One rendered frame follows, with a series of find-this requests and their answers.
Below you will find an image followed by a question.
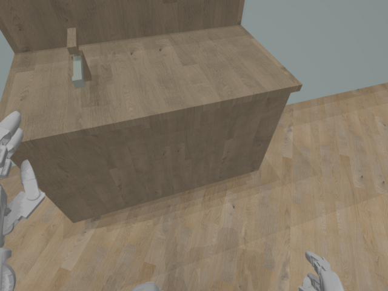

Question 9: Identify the tap lever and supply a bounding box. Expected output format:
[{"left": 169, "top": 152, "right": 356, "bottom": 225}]
[{"left": 72, "top": 56, "right": 85, "bottom": 89}]

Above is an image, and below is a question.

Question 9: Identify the robot right hand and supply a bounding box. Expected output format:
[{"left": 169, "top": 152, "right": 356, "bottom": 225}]
[{"left": 299, "top": 251, "right": 344, "bottom": 291}]

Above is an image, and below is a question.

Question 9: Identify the counter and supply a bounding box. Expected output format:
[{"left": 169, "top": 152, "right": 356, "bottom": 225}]
[{"left": 0, "top": 0, "right": 302, "bottom": 223}]

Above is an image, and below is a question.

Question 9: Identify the robot left forearm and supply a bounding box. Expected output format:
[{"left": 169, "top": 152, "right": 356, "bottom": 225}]
[{"left": 0, "top": 247, "right": 16, "bottom": 291}]

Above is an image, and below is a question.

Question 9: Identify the robot left hand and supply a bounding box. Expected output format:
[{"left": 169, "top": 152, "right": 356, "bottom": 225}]
[{"left": 0, "top": 111, "right": 45, "bottom": 247}]

